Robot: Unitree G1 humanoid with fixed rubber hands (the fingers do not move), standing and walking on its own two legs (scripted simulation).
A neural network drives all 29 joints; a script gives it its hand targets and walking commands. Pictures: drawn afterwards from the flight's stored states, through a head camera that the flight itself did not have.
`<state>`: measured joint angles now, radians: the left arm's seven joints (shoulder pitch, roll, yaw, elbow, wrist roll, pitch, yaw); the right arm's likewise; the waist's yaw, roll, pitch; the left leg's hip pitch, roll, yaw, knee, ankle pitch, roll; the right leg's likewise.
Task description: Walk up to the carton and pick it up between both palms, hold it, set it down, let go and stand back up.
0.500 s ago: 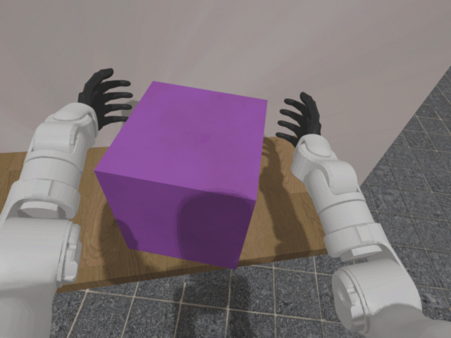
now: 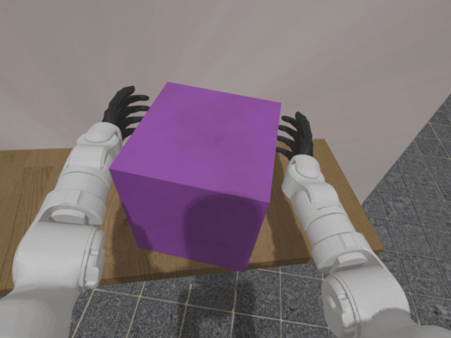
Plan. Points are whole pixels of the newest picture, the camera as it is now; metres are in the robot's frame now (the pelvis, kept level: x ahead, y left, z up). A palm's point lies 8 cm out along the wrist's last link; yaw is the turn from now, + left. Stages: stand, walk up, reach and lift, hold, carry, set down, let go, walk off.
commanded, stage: reach and lift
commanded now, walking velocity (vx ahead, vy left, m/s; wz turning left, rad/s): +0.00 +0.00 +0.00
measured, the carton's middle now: (206, 178) +0.38 +0.00 +0.08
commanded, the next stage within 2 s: none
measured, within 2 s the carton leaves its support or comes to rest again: neither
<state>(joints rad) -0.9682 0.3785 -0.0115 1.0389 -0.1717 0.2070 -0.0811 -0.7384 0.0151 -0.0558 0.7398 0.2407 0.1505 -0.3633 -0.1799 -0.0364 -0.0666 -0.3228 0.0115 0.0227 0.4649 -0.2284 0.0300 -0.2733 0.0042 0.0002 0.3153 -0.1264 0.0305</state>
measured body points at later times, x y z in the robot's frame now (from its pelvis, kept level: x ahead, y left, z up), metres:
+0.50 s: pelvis +0.00 +0.00 +0.00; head +0.02 +0.05 +0.45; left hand +0.48 +0.13 +0.14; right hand +0.39 -0.17 +0.13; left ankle +0.00 +0.09 -0.74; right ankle +0.02 -0.14 -0.74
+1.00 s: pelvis +0.02 +0.01 +0.01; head +0.00 +0.05 +0.45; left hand +0.46 +0.13 +0.16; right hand +0.39 -0.17 +0.13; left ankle +0.00 +0.09 -0.74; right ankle +0.02 -0.14 -0.74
